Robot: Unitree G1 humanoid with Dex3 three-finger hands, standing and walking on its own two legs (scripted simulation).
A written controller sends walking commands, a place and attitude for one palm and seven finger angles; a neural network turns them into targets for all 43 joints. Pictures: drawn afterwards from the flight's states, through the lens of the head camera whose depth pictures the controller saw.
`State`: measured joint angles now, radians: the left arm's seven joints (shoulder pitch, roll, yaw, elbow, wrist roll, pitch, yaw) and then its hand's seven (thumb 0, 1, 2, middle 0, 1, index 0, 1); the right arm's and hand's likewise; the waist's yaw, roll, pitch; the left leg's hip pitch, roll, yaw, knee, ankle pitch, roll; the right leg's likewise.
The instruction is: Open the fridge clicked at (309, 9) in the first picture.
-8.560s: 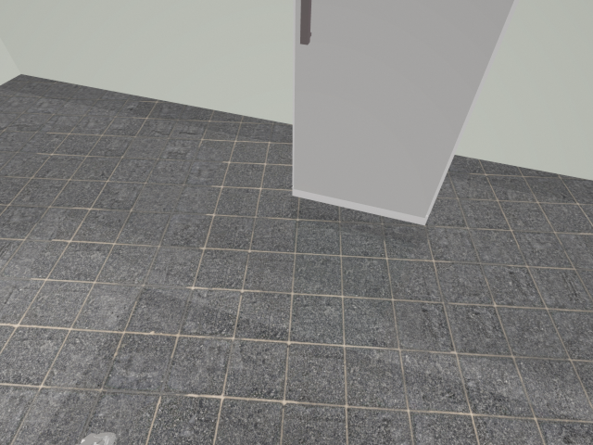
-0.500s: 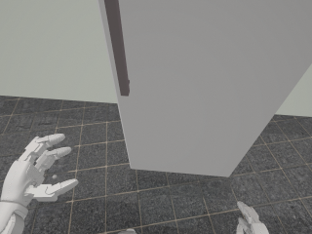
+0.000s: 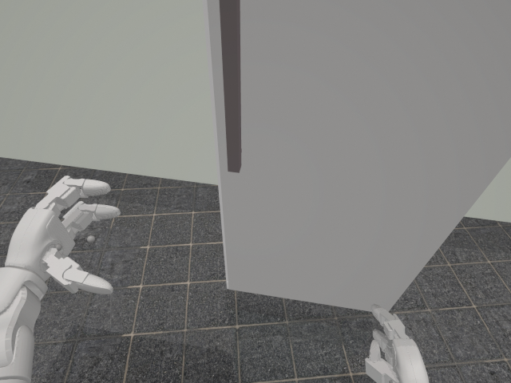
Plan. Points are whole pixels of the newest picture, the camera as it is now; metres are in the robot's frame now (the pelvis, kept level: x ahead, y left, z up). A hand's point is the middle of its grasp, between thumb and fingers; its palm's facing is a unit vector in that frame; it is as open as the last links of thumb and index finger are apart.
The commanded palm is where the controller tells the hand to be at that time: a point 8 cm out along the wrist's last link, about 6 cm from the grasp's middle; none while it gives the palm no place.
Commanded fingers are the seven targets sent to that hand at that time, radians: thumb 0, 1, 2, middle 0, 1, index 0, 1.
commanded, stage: raise the hand to about handle height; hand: left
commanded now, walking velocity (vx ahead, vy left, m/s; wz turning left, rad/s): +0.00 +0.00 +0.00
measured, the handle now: (235, 84) +0.56 +0.11 +0.21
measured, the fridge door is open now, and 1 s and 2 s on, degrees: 0 0 0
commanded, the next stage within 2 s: move the hooked fingers beside the handle in 0.72 s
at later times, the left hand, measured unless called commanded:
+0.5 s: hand (100, 214) +0.28 +0.25 +0.16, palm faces +0.03 -1.00 -0.05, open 14.0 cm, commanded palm +0.25 +0.30 +0.17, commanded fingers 0.00 -0.50 0.30 -0.30 -1.20 -0.30 -1.20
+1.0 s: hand (122, 201) +0.30 +0.23 +0.16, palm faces +0.03 -1.00 -0.03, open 14.0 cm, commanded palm +0.28 +0.27 +0.16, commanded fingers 0.00 -0.50 0.30 -0.30 -1.20 -0.30 -1.20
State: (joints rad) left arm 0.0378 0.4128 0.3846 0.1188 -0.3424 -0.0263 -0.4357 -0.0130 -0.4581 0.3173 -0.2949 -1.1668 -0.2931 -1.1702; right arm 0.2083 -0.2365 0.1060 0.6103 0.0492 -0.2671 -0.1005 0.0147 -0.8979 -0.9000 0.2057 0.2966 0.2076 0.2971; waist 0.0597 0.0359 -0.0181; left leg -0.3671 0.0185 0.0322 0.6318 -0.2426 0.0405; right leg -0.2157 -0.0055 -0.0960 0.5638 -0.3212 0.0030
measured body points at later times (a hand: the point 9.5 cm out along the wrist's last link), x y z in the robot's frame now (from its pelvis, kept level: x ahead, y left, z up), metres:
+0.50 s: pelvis +0.00 -0.02 +0.01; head -0.02 -0.03 +0.46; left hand +0.27 +0.31 +0.16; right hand +0.18 -0.25 -0.06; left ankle +0.06 +0.09 -0.73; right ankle -0.01 -0.12 -0.73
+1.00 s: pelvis +0.01 -0.03 +0.01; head -0.01 -0.05 +0.46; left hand +0.29 +0.29 +0.16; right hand +0.19 -0.26 -0.06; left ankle +0.06 +0.09 -0.73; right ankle -0.01 -0.12 -0.73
